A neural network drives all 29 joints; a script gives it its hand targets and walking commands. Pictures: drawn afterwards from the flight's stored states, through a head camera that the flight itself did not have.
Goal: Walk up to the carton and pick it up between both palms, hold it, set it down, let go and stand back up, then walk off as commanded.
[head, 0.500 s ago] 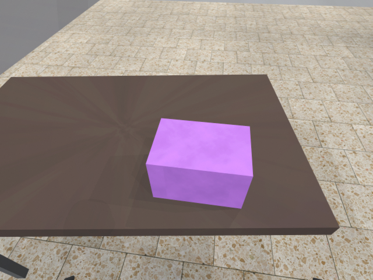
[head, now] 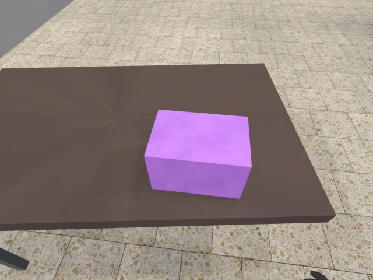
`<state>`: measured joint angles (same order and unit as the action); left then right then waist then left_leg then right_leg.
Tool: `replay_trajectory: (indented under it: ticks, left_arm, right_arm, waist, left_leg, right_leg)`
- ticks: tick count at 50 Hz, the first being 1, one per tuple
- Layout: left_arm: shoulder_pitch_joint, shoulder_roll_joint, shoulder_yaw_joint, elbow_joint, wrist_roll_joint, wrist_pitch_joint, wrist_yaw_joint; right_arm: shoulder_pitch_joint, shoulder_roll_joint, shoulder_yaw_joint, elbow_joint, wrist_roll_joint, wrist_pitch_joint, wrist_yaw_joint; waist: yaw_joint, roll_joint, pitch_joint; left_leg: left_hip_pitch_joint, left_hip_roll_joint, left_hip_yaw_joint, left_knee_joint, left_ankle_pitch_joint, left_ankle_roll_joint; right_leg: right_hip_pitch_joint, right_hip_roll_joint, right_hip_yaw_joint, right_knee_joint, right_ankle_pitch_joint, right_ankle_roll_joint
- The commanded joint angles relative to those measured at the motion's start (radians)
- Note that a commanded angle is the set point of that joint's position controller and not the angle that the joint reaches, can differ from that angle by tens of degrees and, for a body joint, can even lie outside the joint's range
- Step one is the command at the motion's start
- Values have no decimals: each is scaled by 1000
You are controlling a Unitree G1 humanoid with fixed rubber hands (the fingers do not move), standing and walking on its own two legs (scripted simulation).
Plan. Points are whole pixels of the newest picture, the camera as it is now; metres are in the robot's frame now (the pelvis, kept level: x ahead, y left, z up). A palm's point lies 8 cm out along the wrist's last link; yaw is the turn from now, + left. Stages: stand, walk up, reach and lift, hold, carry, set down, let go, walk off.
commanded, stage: walk off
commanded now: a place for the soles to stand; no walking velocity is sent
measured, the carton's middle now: (198, 153) +0.45 -0.03 -0.03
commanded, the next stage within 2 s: none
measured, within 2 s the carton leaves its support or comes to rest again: neither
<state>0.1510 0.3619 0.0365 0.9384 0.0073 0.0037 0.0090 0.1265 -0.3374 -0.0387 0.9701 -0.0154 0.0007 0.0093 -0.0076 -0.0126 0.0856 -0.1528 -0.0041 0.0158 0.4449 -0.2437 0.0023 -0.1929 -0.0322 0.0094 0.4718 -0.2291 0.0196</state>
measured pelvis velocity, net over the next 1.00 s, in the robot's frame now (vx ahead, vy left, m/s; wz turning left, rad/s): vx -0.26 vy -0.05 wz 0.03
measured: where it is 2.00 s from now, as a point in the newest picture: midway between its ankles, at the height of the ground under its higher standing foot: outside the picture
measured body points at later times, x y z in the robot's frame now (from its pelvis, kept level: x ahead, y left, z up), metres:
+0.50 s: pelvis -0.11 -0.06 -0.02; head -0.05 -0.11 +0.42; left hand -0.02 +0.26 -0.10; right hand +0.02 -0.38 -0.16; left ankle -0.15 +0.10 -0.65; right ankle -0.04 -0.14 -0.74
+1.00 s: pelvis -0.26 -0.05 -0.03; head -0.22 -0.03 +0.42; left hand -0.19 +0.28 -0.15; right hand -0.16 -0.37 -0.12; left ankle -0.23 +0.08 -0.74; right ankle -0.29 -0.18 -0.68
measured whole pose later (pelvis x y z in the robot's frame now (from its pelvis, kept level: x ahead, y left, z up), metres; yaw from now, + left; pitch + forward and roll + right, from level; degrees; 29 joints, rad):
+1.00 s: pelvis -0.26 -0.05 -0.03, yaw +2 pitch -3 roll +0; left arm 0.26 0.42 0.09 0.78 0.00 0.04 0.03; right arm 0.22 -0.38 -0.06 0.75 -0.05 0.06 -0.01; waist -0.01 -0.04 0.15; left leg -0.35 0.01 -0.02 0.75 -0.35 0.00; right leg -0.42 0.12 0.14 1.17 -0.52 -0.01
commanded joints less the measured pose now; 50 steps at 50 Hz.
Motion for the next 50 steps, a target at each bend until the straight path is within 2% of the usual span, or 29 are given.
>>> replay_trajectory:
  ticks: [1, 3, 4, 6, 7, 9, 10, 11, 12, 13, 14, 15, 17, 18, 21, 25, 26, 28, 34, 36, 37, 38, 39, 40, 41, 42, 44, 46, 50]
  left_arm:
    - [36, 194, 69, -134, -1, 12, 19]
    - [25, 178, 76, -170, 6, 30, 11]
    - [24, 167, 70, -182, 10, 37, 9]
    - [70, 197, 77, -187, 13, 40, 4]
    - [105, 202, 79, -178, 8, 36, 2]
    - [141, 185, 80, -178, 3, 31, 0]
    - [177, 191, 83, -177, 8, 25, 6]
    - [204, 196, 88, -183, 9, 12, 8]
    - [208, 261, 100, -182, 25, 3, 10]
    - [179, 300, 103, -210, 28, 5, 13]
    - [132, 346, 121, -224, 34, 9, 20]
    - [94, 355, 126, -241, 33, 12, 28]
    - [-10, 285, 109, -285, 32, 11, 34]
    - [-25, 266, 108, -286, 28, 5, 34]
    - [63, 246, 104, -289, 12, 1, 39]
    - [81, 253, 114, -288, 9, 0, 42]
    - [79, 262, 116, -283, 8, 0, 39]
    - [74, 269, 124, -293, 12, 4, 38]
    - [23, 299, 128, -315, 23, 25, 19]
    - [-1, 282, 125, -313, 16, 38, 18]
    - [8, 262, 120, -292, 13, 40, 23]
    - [44, 190, 99, -291, -5, 47, 29]
    - [3, 191, 114, -315, 4, 37, 28]
    - [-30, 239, 118, -335, 26, 34, 37]
    - [-20, 270, 122, -309, 18, 32, 34]
    - [41, 254, 120, -261, 2, 36, 33]
    - [177, 243, 122, -209, -6, 28, 33]
    - [144, 229, 113, -225, -7, 22, 30]
    - [85, 226, 106, -241, -16, 2, 29]
  right_arm:
    - [19, -285, -81, -129, 8, -1, -14]
    - [29, -324, -98, -175, -3, 5, -18]
    - [34, -339, -101, -192, -12, 5, -22]
    - [11, -353, -102, -234, -19, 9, -30]
    - [-8, -330, -98, -265, -20, 9, -33]
    - [-25, -315, -99, -274, -27, 11, -40]
    - [-51, -303, -87, -279, -25, 17, -35]
    - [-32, -283, -82, -280, -23, 24, -33]
    - [-4, -240, -73, -285, -16, 36, -34]
    - [28, -197, -75, -290, -9, 49, -38]
    - [57, -232, -88, -276, -16, 62, -51]
    - [74, -259, -95, -260, -1, 63, -52]
    - [95, -262, -90, -247, 11, 64, -52]
    - [97, -267, -86, -240, 11, 60, -52]
    - [88, -289, -91, -261, 1, 62, -48]
    - [93, -281, -88, -255, -3, 67, -38]
    - [88, -289, -89, -249, -1, 65, -35]
    - [123, -274, -78, -249, -4, 62, -25]
    - [259, -291, -97, -218, 4, 61, -7]
    - [354, -297, -107, -186, -8, 55, -3]
    - [367, -296, -111, -178, -14, 54, 2]
    - [280, -333, -110, -207, -29, 53, -1]
    - [165, -407, -117, -249, -52, 43, -4]
    - [47, -429, -116, -285, -52, 40, -14]
    - [12, -406, -103, -302, -42, 32, -22]
    - [7, -339, -84, -319, -47, 26, -21]
    - [-83, -316, -72, -333, -40, 31, -32]
    - [-35, -300, -72, -328, -31, 31, -30]
    - [81, -308, -87, -309, -31, 41, -26]
  waist:
    - [-26, 83, -73]
    - [-46, 218, -96]
    - [-53, 251, -114]
    - [-30, 218, -133]
    - [-19, 198, -139]
    - [15, 180, -173]
    - [55, 177, -185]
    - [77, 76, -196]
    - [66, -129, -196]
    - [24, -278, -183]
    - [39, -239, -182]
    - [36, -207, -115]
    - [-13, -163, -91]
    - [-9, -165, -94]
    - [32, -109, -93]
    - [48, -153, -34]
    - [56, -158, -17]
    - [44, -156, -32]
    - [1, -256, -126]
    - [-55, -192, -154]
    - [-67, -62, -142]
    - [-57, 182, -75]
    - [-61, 304, -20]
    - [-40, 282, 32]
    - [-10, 239, 59]
    - [13, 159, 56]
    - [55, 187, 36]
    - [26, 175, 58]
    - [-23, 286, -13]
  left_leg:
    - [-82, 179, -169, -8, 559, 150]
    - [-76, 293, -282, -26, 659, 257]
    - [-63, 342, -350, -34, 705, 295]
    - [-77, 353, -351, 17, 686, 308]
    - [-65, 334, -320, 50, 688, 296]
    - [4, 257, -236, 141, 672, 212]
    - [-16, 193, -192, 208, 618, 157]
    - [-79, 114, -133, 317, 504, 93]
    - [-315, -18, -107, 440, -48, 43]
    - [-393, -122, -138, 588, -424, 8]
    - [-330, -124, -236, 725, -426, 19]
    - [-320, -114, -286, 774, -423, 34]
    - [-345, -136, -279, 858, -352, 42]
    - [-378, -138, -272, 879, -320, 23]
    - [-420, -135, -271, 907, -259, -21]
    - [-406, -109, -227, 836, -255, -37]
    - [-392, -110, -215, 808, -265, -38]
    - [-340, -104, -200, 733, -291, -21]
    - [-154, -39, -91, 364, -319, 32]
    - [21, -35, -28, 156, -247, 68]
    - [38, -4, -108, 74, -246, 93]
    - [-109, 129, -363, -137, -381, 161]
    - [-311, 353, -720, -219, -296, 280]
    - [-453, 405, -776, -211, -179, 323]
    - [-477, 350, -656, -133, 30, 311]
    - [-404, 263, -504, -73, 140, 242]
    - [-294, 221, -302, -12, 163, 218]
    - [-229, 207, -302, 9, 208, 235]
    - [-15, 200, -313, 93, 454, 210]
  right_leg:
    - [-2, 1, 41, 241, 329, -83]
    - [-95, 76, 14, 440, -184, -69]
    - [-148, 72, 45, 514, -329, -70]
    - [-169, 55, 109, 553, -330, -82]
    - [-167, 35, 107, 521, -314, -81]
    - [-136, 4, 98, 287, -204, -89]
    - [-37, -19, 86, 84, -95, -91]
    - [97, -53, 129, -105, 184, -87]
    - [253, -120, 294, -53, 564, -97]
    - [226, -236, 464, 7, 773, -128]
    - [57, -296, 576, -22, 646, -238]
    - [-52, -314, 587, -53, 451, -251]
    - [-25, -254, 395, 6, 486, -246]
    - [19, -224, 369, 15, 484, -211]
    - [83, -228, 424, -9, 352, -159]
    - [24, -225, 418, -57, 123, -216]
    - [6, -220, 409, -75, 77, -206]
    - [-25, -215, 389, -72, 49, -235]
    - [-109, -218, 341, -129, -175, -197]
    - [-255, -171, 240, -62, -194, -143]
    - [-315, -127, 211, 68, -284, -129]
    - [-368, 39, 71, 330, -400, -77]
    - [-371, 206, 82, 645, -403, -27]
    - [-281, 147, 200, 742, -412, -44]
    - [-208, 143, 230, 788, -387, -47]
    - [-235, 172, 233, 835, -327, -49]
    - [-296, 197, 172, 894, -259, -34]
    - [-319, 192, 143, 846, -285, -19]
    - [-284, 74, 97, 378, -340, -39]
